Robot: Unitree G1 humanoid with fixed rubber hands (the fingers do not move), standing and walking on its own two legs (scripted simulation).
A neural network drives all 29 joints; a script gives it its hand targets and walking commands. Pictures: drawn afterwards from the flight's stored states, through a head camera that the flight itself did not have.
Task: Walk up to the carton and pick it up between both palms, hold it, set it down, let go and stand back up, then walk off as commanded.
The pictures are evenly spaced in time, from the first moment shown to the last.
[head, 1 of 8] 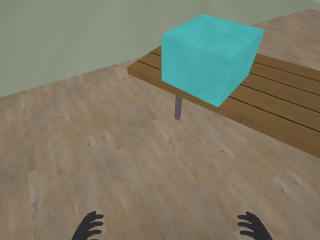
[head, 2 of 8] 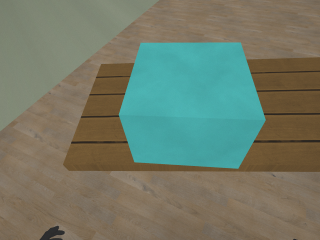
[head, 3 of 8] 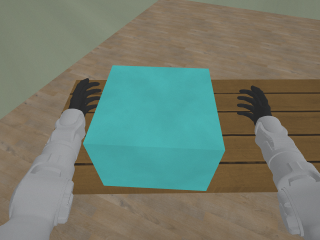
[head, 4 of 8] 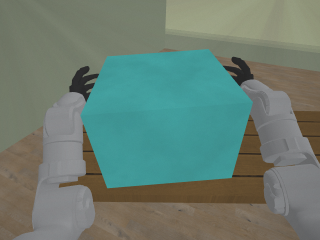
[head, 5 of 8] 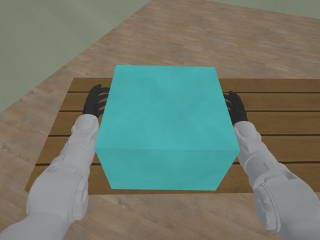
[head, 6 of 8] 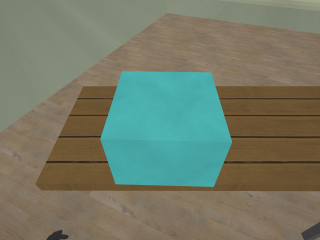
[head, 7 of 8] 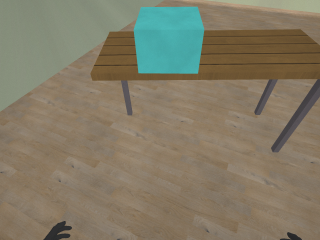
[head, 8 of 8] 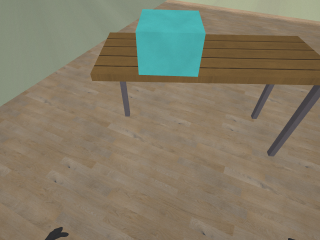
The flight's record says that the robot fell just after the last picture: no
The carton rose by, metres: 0.20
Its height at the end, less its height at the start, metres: +0.00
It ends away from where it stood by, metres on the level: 0.02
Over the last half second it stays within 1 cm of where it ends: yes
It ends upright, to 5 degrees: yes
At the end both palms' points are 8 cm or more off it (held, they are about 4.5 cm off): yes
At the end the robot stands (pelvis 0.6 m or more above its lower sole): yes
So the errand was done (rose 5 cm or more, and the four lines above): yes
